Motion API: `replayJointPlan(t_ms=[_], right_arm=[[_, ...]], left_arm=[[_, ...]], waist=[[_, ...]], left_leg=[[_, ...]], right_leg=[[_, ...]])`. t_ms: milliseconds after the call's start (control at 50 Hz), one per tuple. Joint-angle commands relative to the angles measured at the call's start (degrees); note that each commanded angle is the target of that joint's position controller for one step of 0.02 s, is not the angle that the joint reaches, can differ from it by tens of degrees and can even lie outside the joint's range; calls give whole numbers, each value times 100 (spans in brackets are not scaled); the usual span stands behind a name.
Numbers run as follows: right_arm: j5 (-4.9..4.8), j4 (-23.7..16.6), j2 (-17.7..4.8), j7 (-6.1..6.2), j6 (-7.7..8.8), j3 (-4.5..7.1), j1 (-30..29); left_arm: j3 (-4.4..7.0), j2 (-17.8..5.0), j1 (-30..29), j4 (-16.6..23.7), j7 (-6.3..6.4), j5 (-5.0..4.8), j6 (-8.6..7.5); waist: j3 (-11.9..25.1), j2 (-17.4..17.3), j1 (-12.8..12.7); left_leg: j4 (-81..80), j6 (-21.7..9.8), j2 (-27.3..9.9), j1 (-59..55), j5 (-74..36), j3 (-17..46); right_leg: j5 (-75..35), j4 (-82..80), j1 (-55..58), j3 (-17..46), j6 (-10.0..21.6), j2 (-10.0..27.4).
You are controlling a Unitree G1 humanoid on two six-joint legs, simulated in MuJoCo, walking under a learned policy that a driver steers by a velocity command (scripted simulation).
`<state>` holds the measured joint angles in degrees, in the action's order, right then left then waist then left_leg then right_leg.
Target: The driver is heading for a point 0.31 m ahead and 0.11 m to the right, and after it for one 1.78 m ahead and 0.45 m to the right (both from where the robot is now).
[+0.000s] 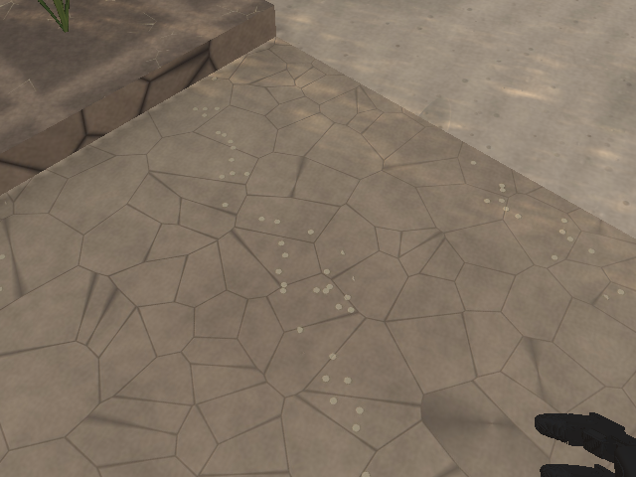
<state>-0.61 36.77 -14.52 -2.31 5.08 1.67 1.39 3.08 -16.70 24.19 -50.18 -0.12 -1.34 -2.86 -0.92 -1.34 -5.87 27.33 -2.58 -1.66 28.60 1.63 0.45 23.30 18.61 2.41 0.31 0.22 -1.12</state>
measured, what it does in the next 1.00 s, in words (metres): walks ahead, turning right: right foot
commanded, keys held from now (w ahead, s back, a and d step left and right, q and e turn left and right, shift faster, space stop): w+e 0.68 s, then w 0.32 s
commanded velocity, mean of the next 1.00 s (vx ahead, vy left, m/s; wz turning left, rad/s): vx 0.50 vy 0.00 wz -0.41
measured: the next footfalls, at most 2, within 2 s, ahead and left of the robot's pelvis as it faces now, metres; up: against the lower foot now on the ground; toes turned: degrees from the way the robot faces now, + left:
right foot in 0.54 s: +0.42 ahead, -0.17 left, +0.00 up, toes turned -20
left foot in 1.06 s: +0.77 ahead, -0.10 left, +0.00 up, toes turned -27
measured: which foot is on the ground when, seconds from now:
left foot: down 0.00-0.56, up 0.58-1.00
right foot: down 0.00-0.02, up 0.04-0.52, down 0.54-1.00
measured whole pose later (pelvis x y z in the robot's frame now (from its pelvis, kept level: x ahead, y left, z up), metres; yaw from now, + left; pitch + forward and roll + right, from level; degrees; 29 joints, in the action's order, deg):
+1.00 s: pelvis +0.53 -0.12 +0.01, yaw -27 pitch +2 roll -1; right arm -0.4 42.1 -15.5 -2.1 5.6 2.3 3.0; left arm 3.7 -16.1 20.4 -44.4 0.3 -0.8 -3.0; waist -0.8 -2.5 -4.4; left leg 29.7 0.3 -2.3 32.0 -2.2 1.5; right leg 20.1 18.8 -0.2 6.1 3.5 -5.0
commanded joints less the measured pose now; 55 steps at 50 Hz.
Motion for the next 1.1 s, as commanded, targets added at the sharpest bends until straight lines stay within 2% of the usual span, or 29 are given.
replayJointPlan(t_ms=[20,40,60,80,100,120,160,220,340,440,480,500,520,540,560,580,600,620,640,680,740,840,900,960,1000,1040,1060,1080,1100], right_arm=[[136,101,-1468,142,74,548,2226],[133,201,-1704,119,14,582,2363],[88,161,-1146,129,-8,452,2363],[57,188,-952,153,-2,378,2032],[77,187,-847,151,12,332,1644],[103,205,-687,133,37,297,1355],[142,272,-539,124,124,286,1066],[142,443,-669,156,207,353,994],[124,691,-951,277,115,441,1215],[-24,928,-1185,299,-77,536,1583],[-77,927,-1342,323,-160,581,1495],[-105,910,-1422,341,-206,603,1436],[-133,887,-1434,353,-254,597,1328],[-91,851,-1292,375,-245,530,1363],[170,551,-567,338,-148,305,1759],[92,447,-551,269,88,212,1630],[-155,290,-982,200,226,326,944],[-175,225,-939,196,308,297,759],[-32,307,-918,245,331,311,774],[87,367,-994,256,210,379,933],[128,413,-743,245,42,322,984],[78,209,-493,176,52,185,16],[6,95,-567,98,104,183,-399],[14,15,-691,20,161,214,-508],[7,68,-779,-6,182,255,-242],[44,359,-1008,30,201,400,777],[115,513,-1287,55,207,476,1709],[145,684,-1777,47,157,613,2332],[-24,791,-1298,-1,132,492,2472]], left_arm=[[46,-562,-312,500,48,171,-44],[-116,17,529,529,22,74,-145],[39,-627,170,441,12,-60,-191],[129,-851,-357,616,5,-138,-203],[126,-778,-616,671,26,-97,-190],[154,-723,-701,683,35,-24,-152],[157,-500,-452,610,27,-57,-2],[151,-321,-659,730,42,-23,148],[70,-147,-1608,1044,-144,17,81],[61,-203,-2309,1454,-295,18,93],[140,-354,-2163,1532,-326,29,118],[219,-487,-1828,1491,-322,26,140],[358,-703,-1091,1321,-296,7,152],[571,-1103,-97,1052,-205,-4,188],[725,-1824,104,993,-99,-52,206],[621,-1705,84,1247,-149,-4,90],[485,-1253,-25,1206,-194,39,1],[433,-1083,-268,1194,-191,29,-54],[377,-898,-673,1245,-176,18,-64],[284,-655,-1088,1423,-129,109,-65],[290,-719,-1003,1360,-36,98,-116],[278,-784,-606,1104,61,75,-109],[284,-848,-341,925,50,48,-110],[295,-840,-179,773,58,46,-63],[316,-861,-234,731,76,41,-12],[286,-813,-416,770,83,54,40],[185,-600,-438,884,89,130,51],[47,-116,405,915,70,77,-40],[64,-382,278,858,51,1,-116]], waist=[[1679,-127,1431],[2430,-1646,1028],[2081,-994,1285],[1232,-735,1247],[792,-401,1061],[468,-378,887],[293,-538,601],[11,-322,496],[-256,-99,793],[-460,-92,985],[-242,-258,784],[14,-365,561],[397,-317,116],[913,-69,-346],[1268,1438,66],[2247,1276,62],[1687,713,-159],[1056,561,12],[681,235,283],[465,424,626],[383,385,687],[80,569,271],[-128,588,83],[-234,620,92],[-177,719,250],[433,639,800],[1270,274,1182],[2088,-1293,965],[2120,-1443,1119]], left_leg=[[229,-623,-1117,-3755,-202,1130],[-329,-1393,-2308,-5334,1026,3543],[-733,-1202,-2139,-4956,1876,3722],[-888,-987,-1974,-4239,1814,2855],[-1077,-898,-1760,-3462,1335,2267],[-1290,-867,-1572,-2865,935,1794],[-1670,-836,-1365,-2203,503,1113],[-1952,-887,-1391,-1936,-138,436],[-2044,-709,-1224,-2250,-537,-694],[-1676,-570,-1522,-3206,-1059,-1007],[-1053,-438,-1544,-3446,-2689,-1177],[-463,-366,-1510,-3477,-3634,-1257],[562,-233,-1350,-3258,-4067,-1405],[2024,9,-1107,-2311,-3248,-1474],[4193,411,-245,217,1206,-1380],[5214,444,441,1264,3384,111],[5299,308,109,1847,2921,488],[4881,194,-127,1867,2408,428],[4374,201,-353,1539,2031,420],[3830,284,-527,794,1620,445],[3151,524,-514,621,1136,244],[1122,612,-300,392,-672,127],[573,511,-197,366,-944,143],[237,265,-150,584,-487,184],[143,101,-85,332,-5,122],[-81,-175,167,-1143,19,-158],[138,-531,-551,-2729,-204,591],[-185,-1479,-1825,-4862,768,3089],[-976,-1588,-2015,-5040,2224,4346]], right_leg=[[-2689,3009,-1839,307,423,666],[956,4795,-3874,260,119,-136],[990,5399,-4407,809,124,126],[465,5478,-4693,700,140,347],[-14,5303,-4514,574,110,577],[-329,5062,-4325,569,81,721],[-658,4865,-3801,586,25,885],[-1093,4546,-4024,615,-80,943],[-2610,2697,-4041,219,-45,839],[-2092,1914,-4213,-152,237,693],[-1508,1837,-3736,-456,450,394],[-1213,1852,-3224,-635,580,162],[-1309,1585,-2239,-761,759,-116],[-1597,1323,-585,-425,998,-170],[-1197,1054,1343,2318,1847,1282],[-373,40,2103,4838,2531,2051],[-523,-217,1829,4177,2152,1931],[-922,-190,1059,3376,1937,1698],[-1469,-185,243,2758,1736,1445],[-2285,-409,-761,2191,1634,1152],[-3071,-604,-1263,1580,1644,1019],[-2485,-708,-1420,987,1257,732],[-2022,-677,-1165,1184,1247,970],[-2376,-362,-495,1408,1191,1280],[-2950,-78,-204,1469,1075,1364],[-4471,1085,-301,1163,865,971],[-3732,2527,-1090,910,661,627],[-790,4738,-3268,485,161,-334],[972,5461,-4235,944,149,-365]])
Keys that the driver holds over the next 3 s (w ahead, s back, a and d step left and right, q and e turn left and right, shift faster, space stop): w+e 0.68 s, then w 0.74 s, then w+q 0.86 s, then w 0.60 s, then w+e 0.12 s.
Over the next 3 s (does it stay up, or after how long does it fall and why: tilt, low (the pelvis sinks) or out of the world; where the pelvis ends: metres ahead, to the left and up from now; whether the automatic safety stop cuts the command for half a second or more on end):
stays up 1.60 -0.39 0.02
